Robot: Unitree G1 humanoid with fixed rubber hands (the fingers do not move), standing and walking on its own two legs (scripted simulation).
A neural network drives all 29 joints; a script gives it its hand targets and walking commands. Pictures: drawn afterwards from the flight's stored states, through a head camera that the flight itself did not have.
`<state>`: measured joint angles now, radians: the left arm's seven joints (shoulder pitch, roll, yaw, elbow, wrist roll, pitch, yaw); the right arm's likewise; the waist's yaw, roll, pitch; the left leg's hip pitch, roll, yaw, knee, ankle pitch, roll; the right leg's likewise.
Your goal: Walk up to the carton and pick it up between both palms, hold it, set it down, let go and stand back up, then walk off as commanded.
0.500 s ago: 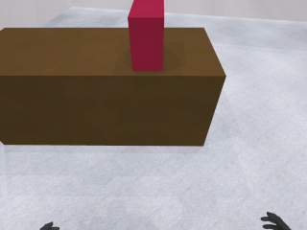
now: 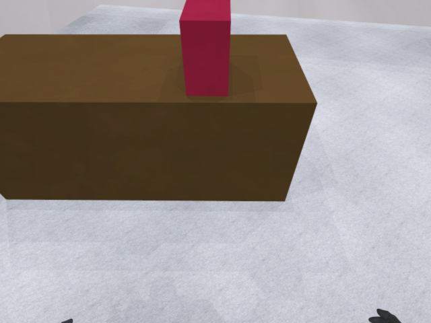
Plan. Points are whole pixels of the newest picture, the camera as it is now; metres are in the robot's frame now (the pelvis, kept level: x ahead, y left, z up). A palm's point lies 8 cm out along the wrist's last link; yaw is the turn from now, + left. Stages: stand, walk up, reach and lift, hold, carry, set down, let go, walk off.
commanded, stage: stand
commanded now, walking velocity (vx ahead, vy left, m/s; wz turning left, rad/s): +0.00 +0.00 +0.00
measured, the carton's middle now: (208, 44) +1.12 +0.04 +0.03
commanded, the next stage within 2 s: none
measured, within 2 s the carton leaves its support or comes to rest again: neither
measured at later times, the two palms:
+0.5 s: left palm out of the picture +0.10 +0.31 -0.09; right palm out of the picture +0.12 -0.31 -0.08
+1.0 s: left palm out of the picture +0.09 +0.31 -0.09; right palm out of the picture +0.11 -0.32 -0.08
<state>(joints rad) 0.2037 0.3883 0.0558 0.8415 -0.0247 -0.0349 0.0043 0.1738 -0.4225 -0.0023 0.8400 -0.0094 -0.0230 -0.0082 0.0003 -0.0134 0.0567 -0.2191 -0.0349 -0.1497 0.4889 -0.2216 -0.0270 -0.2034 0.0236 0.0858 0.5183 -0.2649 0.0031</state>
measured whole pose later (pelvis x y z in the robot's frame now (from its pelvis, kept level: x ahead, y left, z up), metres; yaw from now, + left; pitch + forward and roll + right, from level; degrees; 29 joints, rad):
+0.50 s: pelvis +0.00 +0.00 +0.00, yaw +0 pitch -3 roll +0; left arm 0.20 0.39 0.06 0.86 -0.02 -0.03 0.00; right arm 0.16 -0.42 0.01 0.86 -0.01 -0.02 0.00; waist 0.00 -0.01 0.04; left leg -0.22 -0.03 -0.15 0.47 -0.21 -0.03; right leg -0.20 0.02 0.09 0.50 -0.25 0.00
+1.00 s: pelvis +0.00 +0.00 +0.00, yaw +0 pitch -2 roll +0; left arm 0.20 0.39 0.06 0.88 -0.02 -0.03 0.00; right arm 0.16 -0.42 0.01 0.88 0.00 -0.02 0.00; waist 0.01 -0.01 0.04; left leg -0.21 -0.03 -0.15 0.45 -0.20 -0.03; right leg -0.20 0.02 0.09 0.49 -0.25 0.00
